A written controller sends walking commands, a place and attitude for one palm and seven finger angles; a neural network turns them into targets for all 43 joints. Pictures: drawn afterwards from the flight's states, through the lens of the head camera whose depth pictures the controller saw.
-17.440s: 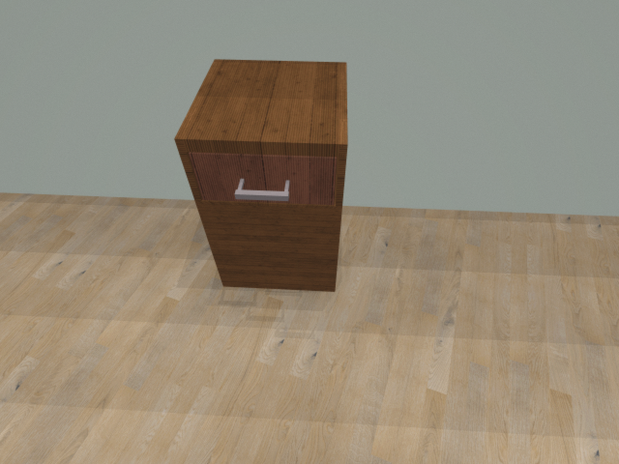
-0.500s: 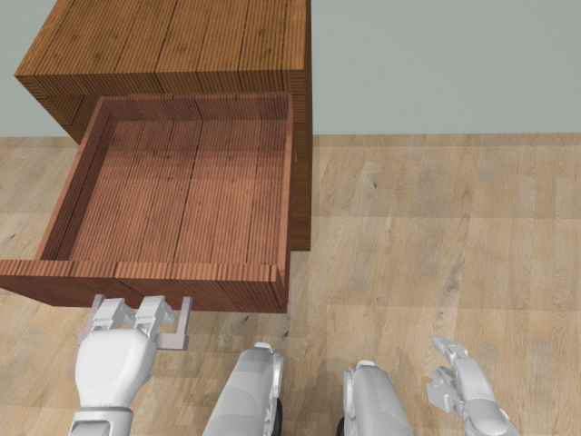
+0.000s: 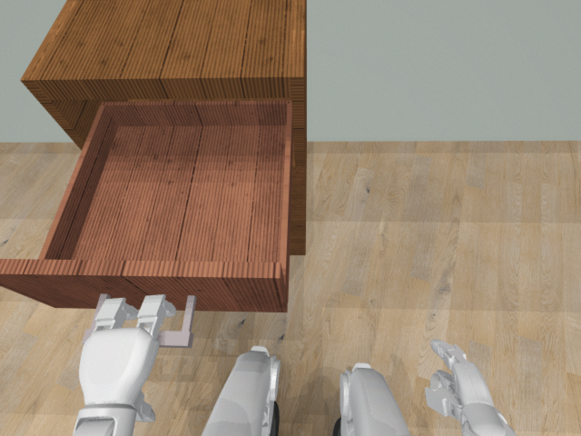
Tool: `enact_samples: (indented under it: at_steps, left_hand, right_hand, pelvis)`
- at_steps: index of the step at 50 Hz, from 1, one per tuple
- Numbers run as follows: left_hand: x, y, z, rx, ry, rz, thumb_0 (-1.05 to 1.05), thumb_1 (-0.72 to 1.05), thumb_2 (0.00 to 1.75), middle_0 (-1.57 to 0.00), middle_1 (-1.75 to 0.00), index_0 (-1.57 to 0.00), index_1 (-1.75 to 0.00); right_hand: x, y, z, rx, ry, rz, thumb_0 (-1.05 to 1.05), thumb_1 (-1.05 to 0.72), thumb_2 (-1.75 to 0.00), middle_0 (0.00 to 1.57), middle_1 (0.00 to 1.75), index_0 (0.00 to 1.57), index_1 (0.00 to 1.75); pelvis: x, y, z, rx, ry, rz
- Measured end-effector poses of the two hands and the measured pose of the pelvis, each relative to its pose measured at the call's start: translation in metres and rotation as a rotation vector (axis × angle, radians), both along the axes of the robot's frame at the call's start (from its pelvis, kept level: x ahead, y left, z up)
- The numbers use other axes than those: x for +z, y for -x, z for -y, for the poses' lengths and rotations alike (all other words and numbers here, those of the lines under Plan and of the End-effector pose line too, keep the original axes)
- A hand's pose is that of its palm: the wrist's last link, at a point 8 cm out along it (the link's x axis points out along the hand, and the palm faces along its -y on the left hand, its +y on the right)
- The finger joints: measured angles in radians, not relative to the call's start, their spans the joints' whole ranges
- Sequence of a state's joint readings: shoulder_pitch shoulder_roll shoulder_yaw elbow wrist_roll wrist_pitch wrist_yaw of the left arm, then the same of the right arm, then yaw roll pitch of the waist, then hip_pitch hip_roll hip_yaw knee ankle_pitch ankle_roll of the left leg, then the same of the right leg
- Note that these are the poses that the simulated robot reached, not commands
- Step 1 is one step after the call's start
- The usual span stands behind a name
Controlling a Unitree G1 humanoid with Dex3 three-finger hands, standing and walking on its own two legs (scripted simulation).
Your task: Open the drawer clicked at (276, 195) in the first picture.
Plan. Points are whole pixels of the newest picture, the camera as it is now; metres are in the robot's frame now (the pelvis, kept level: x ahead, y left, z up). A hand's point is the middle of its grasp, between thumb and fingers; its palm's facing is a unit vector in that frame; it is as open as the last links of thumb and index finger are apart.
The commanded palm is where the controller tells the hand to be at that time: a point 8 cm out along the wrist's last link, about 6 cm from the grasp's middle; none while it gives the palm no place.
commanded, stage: lift the hand off the handle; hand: left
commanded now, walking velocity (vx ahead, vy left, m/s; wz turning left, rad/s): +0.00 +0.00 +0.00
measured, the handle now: (142, 321) +0.26 +0.24 -0.04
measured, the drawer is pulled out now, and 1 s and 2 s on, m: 0.30 0.29 0.29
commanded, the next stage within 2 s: none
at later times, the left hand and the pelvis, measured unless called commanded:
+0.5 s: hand (131, 348) +0.22 +0.24 -0.04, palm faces -0.06 -0.09 -0.99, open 13.7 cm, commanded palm +0.21 +0.23 +0.02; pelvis +0.00 +0.01 +0.02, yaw +0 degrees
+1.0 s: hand (121, 352) +0.21 +0.24 +0.00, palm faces -0.06 -0.11 -0.99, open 13.8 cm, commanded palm +0.20 +0.23 +0.05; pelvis +0.02 +0.01 +0.05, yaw +0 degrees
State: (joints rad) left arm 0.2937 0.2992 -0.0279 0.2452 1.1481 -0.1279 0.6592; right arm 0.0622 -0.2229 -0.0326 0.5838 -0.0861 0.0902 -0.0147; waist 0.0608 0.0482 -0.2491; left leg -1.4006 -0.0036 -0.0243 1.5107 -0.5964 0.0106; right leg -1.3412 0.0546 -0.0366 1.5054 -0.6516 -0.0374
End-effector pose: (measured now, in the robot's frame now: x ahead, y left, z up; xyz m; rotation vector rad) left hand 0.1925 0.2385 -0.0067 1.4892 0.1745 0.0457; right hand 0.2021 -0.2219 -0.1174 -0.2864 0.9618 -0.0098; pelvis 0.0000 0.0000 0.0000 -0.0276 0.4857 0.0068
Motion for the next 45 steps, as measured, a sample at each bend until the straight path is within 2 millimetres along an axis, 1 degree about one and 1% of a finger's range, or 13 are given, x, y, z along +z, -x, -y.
enact_samples:
  at_steps: [9,14,25,37,45]
  left_hand:
    - [-0.002,-0.01,-0.004,-0.015,-0.004,0.03,0.0,-0.49,0.3,-0.32,-1.2,-0.32,-1.21]
    - [0.001,-0.012,-0.003,-0.007,-0.001,0.019,0.0,-0.49,0.3,-0.32,-1.2,-0.33,-1.22]
    - [0.025,-0.011,-0.008,0.014,0.002,0.016,0.0,-0.49,0.3,-0.32,-1.2,-0.33,-1.21]
    - [0.041,-0.012,-0.003,0.005,0.018,0.014,0.0,-0.49,0.3,-0.32,-1.2,-0.32,-1.21]
    - [0.059,-0.008,-0.001,0.018,0.025,0.028,0.0,-0.49,0.3,-0.32,-1.2,-0.32,-1.21]
  right_hand:
    - [0.002,0.004,-0.002,0.002,0.016,-0.006,0.01,-0.91,-0.9,0.2,0.3,0.21,0.3]
    - [0.006,0.006,-0.004,-0.012,0.01,-0.011,0.01,-0.91,-0.9,0.2,0.3,0.21,0.3]
    - [0.031,0.008,-0.007,-0.029,0.009,0.0,0.01,-0.91,-0.9,0.2,0.3,0.21,0.3]
    - [0.055,-0.004,-0.007,-0.018,0.017,0.034,0.01,-0.91,-0.9,0.2,0.3,0.21,0.3]
    - [0.067,-0.013,-0.013,-0.008,-0.01,0.058,0.01,-0.91,-0.9,0.2,0.3,0.21,0.3]
  pelvis:
    - [0.001,0.002,-0.003,0.008,0.012,-0.002]
    - [0.004,0.002,-0.005,0.006,0.014,0.007]
    - [0.025,-0.004,-0.01,0.005,0.016,0.036]
    - [0.039,-0.012,-0.013,0.008,0.017,0.06]
    - [0.048,-0.017,-0.013,0.006,0.012,0.082]
